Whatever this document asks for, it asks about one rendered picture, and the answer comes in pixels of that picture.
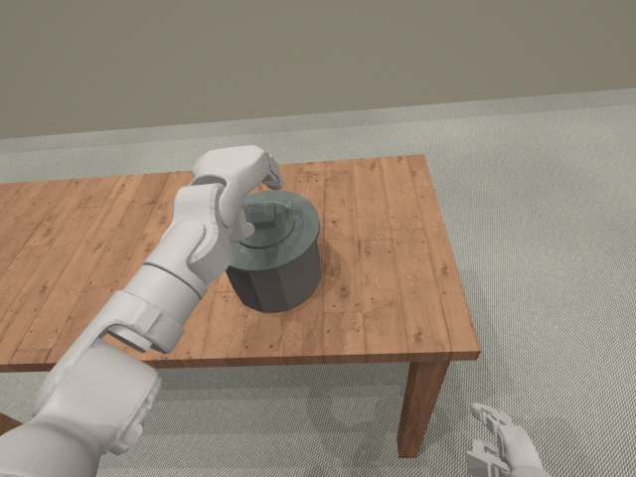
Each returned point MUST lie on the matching knob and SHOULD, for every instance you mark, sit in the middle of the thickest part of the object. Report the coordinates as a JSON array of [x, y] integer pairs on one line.
[[262, 216]]

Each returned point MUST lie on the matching robot right hand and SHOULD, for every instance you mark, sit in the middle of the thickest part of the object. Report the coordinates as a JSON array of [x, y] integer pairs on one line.
[[515, 448]]

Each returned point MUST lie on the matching robot left forearm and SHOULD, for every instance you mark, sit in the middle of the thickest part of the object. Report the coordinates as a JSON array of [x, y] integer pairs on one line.
[[155, 304]]

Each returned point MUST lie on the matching lid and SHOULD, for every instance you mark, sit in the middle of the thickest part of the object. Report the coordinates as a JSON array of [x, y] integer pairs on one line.
[[297, 229]]

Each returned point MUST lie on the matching table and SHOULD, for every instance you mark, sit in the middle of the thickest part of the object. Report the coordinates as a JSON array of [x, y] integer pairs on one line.
[[389, 291]]

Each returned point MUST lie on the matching robot left hand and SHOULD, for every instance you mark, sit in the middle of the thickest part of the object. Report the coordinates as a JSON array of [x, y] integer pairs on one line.
[[249, 166]]

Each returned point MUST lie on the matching pot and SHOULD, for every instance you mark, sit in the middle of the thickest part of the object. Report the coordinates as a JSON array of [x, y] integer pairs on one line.
[[279, 290]]

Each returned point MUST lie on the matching left robot upper arm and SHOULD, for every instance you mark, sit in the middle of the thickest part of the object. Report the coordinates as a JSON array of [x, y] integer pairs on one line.
[[101, 405]]

